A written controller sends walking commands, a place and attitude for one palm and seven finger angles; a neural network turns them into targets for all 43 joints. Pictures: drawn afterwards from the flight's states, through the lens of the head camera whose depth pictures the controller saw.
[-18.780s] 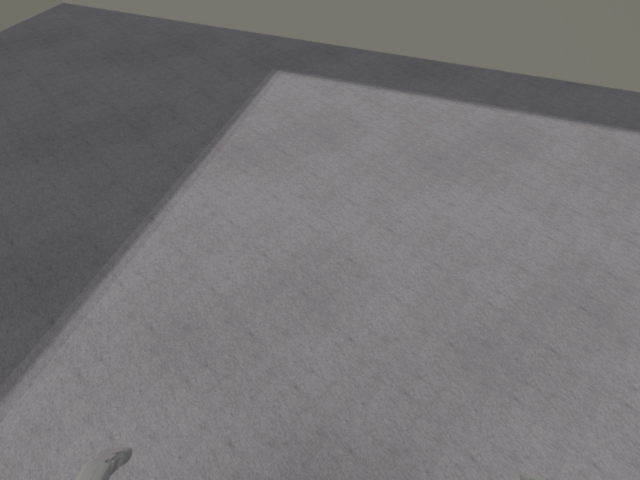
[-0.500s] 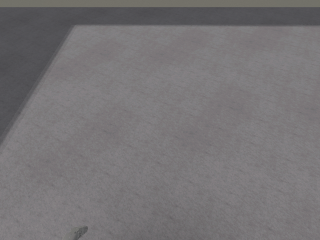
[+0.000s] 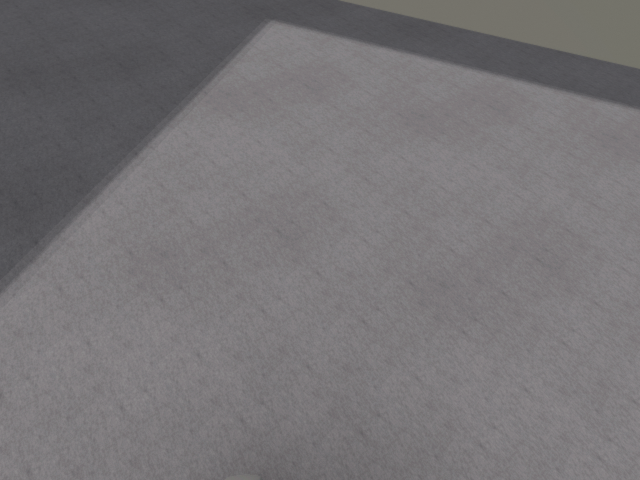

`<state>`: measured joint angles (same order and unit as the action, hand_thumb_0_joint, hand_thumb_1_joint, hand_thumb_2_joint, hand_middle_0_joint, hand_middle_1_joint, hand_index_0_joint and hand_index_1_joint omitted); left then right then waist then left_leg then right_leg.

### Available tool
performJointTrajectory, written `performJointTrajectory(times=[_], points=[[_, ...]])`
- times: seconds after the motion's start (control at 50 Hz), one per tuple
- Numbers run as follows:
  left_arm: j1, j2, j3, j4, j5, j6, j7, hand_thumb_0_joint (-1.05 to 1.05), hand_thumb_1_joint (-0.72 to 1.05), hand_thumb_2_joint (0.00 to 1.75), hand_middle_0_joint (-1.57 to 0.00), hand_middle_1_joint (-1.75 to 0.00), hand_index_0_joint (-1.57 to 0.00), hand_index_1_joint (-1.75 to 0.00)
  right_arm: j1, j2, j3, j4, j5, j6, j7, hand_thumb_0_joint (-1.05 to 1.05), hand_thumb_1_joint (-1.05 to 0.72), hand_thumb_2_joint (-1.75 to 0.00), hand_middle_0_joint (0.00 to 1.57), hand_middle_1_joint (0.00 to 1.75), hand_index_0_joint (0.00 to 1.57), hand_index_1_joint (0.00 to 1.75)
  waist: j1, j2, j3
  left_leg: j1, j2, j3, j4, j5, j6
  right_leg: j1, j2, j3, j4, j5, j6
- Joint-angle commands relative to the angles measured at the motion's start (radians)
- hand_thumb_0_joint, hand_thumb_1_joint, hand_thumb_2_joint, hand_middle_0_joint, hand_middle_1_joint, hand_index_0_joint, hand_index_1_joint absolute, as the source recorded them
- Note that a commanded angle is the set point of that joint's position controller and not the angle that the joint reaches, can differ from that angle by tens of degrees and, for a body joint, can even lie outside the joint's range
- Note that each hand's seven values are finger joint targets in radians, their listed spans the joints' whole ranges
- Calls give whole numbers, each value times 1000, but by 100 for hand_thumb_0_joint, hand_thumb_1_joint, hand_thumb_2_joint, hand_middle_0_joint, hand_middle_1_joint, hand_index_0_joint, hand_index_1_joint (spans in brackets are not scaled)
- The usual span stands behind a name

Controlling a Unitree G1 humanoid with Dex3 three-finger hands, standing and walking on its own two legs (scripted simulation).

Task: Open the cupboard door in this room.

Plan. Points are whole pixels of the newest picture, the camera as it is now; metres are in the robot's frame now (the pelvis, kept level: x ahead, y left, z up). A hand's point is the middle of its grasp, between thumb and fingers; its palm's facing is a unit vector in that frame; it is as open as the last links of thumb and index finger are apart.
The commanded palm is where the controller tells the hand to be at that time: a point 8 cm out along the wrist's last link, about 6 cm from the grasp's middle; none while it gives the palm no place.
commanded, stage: turn or walk to find it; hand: left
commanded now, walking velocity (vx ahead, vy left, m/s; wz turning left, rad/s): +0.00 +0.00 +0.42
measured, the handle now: out of the picture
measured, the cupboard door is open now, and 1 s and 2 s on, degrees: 0 0 0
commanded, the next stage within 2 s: stand and wait in 0.58 s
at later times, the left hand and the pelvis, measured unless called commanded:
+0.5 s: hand out of the picture +0.05 +0.19 -0.14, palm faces +0.17 -0.95 -0.28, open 7.4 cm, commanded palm none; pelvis -0.03 -0.02 +0.01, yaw +10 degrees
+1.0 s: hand out of the picture -0.11 +0.17 -0.17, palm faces +0.23 -0.95 -0.20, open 7.4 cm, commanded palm none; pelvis -0.06 -0.02 +0.01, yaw +7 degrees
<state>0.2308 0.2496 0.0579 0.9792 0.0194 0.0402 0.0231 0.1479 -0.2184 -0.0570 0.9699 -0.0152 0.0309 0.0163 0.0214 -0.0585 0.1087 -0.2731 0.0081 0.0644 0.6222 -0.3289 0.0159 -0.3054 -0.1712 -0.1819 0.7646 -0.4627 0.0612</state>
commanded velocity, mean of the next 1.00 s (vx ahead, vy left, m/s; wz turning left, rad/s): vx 0.00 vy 0.00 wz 0.03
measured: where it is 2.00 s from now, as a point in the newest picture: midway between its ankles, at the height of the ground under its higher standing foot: outside the picture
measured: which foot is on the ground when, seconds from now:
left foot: down 0.00-0.48, up 0.50-0.84, down 0.86-1.00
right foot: up 0.00-0.46, down 0.48-0.90, up 0.92-1.00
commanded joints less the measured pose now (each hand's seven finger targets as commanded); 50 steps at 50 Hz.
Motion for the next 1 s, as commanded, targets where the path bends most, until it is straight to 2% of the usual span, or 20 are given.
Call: performJointTrajectory(times=[0.0, 0.04, 0.1, 0.3, 0.38, 0.42, 0.44, 0.46, 0.48, 0.5, 0.52, 0.56, 0.6, 0.74, 0.8, 0.84, 0.86, 0.88, 0.9, 0.98], points=[[-75, 64, 15, -101, -4, 2, 2, 0, 90, 90, -20, -30, -20, -30, 127, -224, -47, -26, -6, -21, -36, 0, -90, -90, 20, 30, 20, 30, -71, 314, -155, 198, 334, -351, -280, 632, 152, -242, 38, 152, 338, -101, 5], [-70, 83, 21, -77, -5, -1, -8, 0, 90, 90, -20, -30, -20, -30, 53, -182, -30, -50, -7, -21, -39, 0, -90, -90, 20, 30, 20, 30, -44, 254, -106, 153, 261, -278, -282, 584, 133, -238, 48, 165, 374, 9, 9], [-43, 78, 19, -61, -5, -6, -13, 0, 90, 90, -20, -30, -20, -30, 55, -176, -27, -57, -2, -29, -39, 0, -90, -90, 20, 30, 20, 30, -31, 176, -133, 182, 231, -249, -286, 577, 129, -226, 63, 158, 361, 65, 20], [-119, 62, 11, -107, -8, -4, -3, 0, 90, 90, -20, -30, -20, -30, 101, -176, -42, -58, -10, -18, -31, 0, -90, -90, 20, 30, 20, 30, -62, 193, -113, 140, 234, -395, -304, 392, 168, -172, 93, 175, 144, 11, 22], [-62, 48, 9, -103, -15, -13, -1, 0, 90, 90, -20, -30, -20, -30, 68, -180, -49, -69, -13, -11, -27, 0, -90, -90, 20, 30, 20, 30, -37, 205, -138, 44, 198, -430, -272, 372, 153, -4, 136, 152, -73, 48, 1], [6, 57, 13, -87, -16, -25, 1, 0, 90, 90, -20, -30, -20, -30, 57, -169, -51, -73, -6, -9, -25, 0, -90, -90, 20, 30, 20, 30, -3, 173, -177, -29, 153, -409, -205, 331, 112, 153, 138, 140, -287, 200, -4], [41, 89, 20, -82, -11, -33, 5, 0, 90, 90, -20, -30, -20, -30, 54, -140, -49, -78, 0, -9, -21, 0, -90, -90, 20, 30, 20, 30, 14, 94, -184, -125, 97, -365, -146, 210, 64, 268, 84, 179, -401, 253, -16], [60, 167, 36, -84, 5, -42, 12, 0, 90, 90, -20, -30, -20, -30, 65, -79, -40, -93, 9, -10, -16, 0, -90, -90, 20, 30, 20, 30, 24, -145, -195, -295, -24, -229, 36, -18, -6, 369, -132, 406, -489, 175, -89], [38, 209, 42, -107, 5, -39, 13, 0, 90, 90, -20, -30, -20, -30, 34, -87, -43, -115, 2, -6, -19, 0, -90, -90, 20, 30, 20, 30, 33, -241, -131, -339, -89, -137, 265, -238, -40, 237, -307, 555, -535, 222, -196], [-6, 177, 40, -125, -2, -35, 18, 0, 90, 90, -20, -30, -20, -30, 32, -124, -55, -101, -7, 9, -17, 0, -90, -90, 20, 30, 20, 30, 15, -112, -99, -291, -44, -177, 418, -207, -35, 106, -306, 500, -549, 176, -230], [-74, 147, 41, -137, -3, -41, 20, 0, 90, 90, -20, -30, -20, -30, 65, -115, -57, -76, -12, 22, -13, 0, -90, -90, 20, 30, 20, 30, -22, -148, -72, -294, -26, -189, 496, -160, -36, 60, -243, 438, -557, 131, -209], [-126, 103, 21, -147, -4, -44, 12, 0, 90, 90, -20, -30, -20, -30, 104, -101, -57, -40, -12, 30, -3, 0, -90, -90, 20, 30, 20, 30, -57, -79, -26, -272, -9, -149, 596, -59, -50, 18, -148, 291, -519, 203, -165], [-96, 75, 15, -129, -1, -54, 12, 0, 90, 90, -20, -30, -20, -30, 137, -75, -46, -18, -8, 24, -4, 0, -90, -90, 20, 30, 20, 30, -55, -77, -66, -257, -7, -134, 574, -15, -60, 77, -103, 228, -481, 343, -155], [74, 101, 7, -15, 13, -58, 2, 0, 90, 90, -20, -30, -20, -30, 50, -23, -4, 0, 1, -11, -28, 0, -90, -90, 20, 30, 20, 30, 29, -138, -114, -63, 10, -22, 32, -101, -66, 186, -73, 294, -425, 601, -211], [48, 114, 18, 8, -2, -50, 1, 0, 90, 90, -20, -30, -20, -30, 103, -41, -1, 34, 8, -27, -44, 0, -90, -90, 20, 30, 20, 30, -8, -137, -152, 98, 7, -4, -214, 75, -62, 163, -42, 323, -340, 709, -175], [35, 77, 15, -1, -14, -39, 0, 0, 90, 90, -20, -30, -20, -30, 134, -98, -9, 52, 8, -46, -53, 0, -90, -90, 20, 30, 20, 30, -27, 13, -201, 290, 116, -58, -282, 286, -30, 37, 38, 266, -248, 600, -109], [42, 47, 11, -5, -16, -35, -6, 0, 90, 90, -20, -30, -20, -30, 124, -146, -19, 45, 4, -47, -59, 0, -90, -90, 20, 30, 20, 30, -27, 156, -205, 352, 234, -156, -236, 459, 21, -69, 96, 220, -185, 437, -75], [22, 33, 9, -11, -12, -29, -9, 0, 90, 90, -20, -30, -20, -30, 112, -168, -23, 35, 0, -41, -61, 0, -90, -90, 20, 30, 20, 30, -32, 236, -165, 305, 331, -203, -262, 518, 85, -117, 130, 165, -99, 114, -53], [-19, 31, 12, -14, -13, -15, -13, 0, 90, 90, -20, -30, -20, -30, 89, -167, -27, 41, -7, -37, -70, 0, -90, -90, 20, 30, 20, 30, -42, 300, -104, 271, 369, -198, -288, 602, 125, -177, 134, 161, 54, -28, -38], [-10, 32, 31, -8, -3, 10, -25, 0, 90, 90, -20, -30, -20, -30, 16, -136, -27, 5, -13, -29, -68, 0, -90, -90, 20, 30, 20, 30, -15, 265, -17, 144, 318, -79, -266, 590, 129, -186, 119, 167, 238, -50, -28]])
